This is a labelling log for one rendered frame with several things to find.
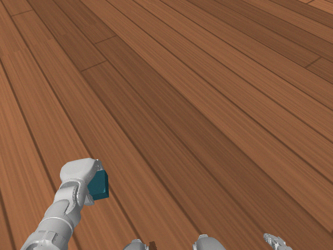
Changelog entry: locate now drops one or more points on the left robot arm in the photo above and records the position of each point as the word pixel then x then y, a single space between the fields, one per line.
pixel 60 219

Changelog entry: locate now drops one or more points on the left robot hand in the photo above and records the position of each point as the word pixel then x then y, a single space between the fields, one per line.
pixel 83 169

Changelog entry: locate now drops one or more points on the right robot hand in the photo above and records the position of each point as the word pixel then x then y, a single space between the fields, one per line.
pixel 276 242

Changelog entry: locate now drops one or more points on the small box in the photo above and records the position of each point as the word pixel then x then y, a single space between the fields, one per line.
pixel 98 186

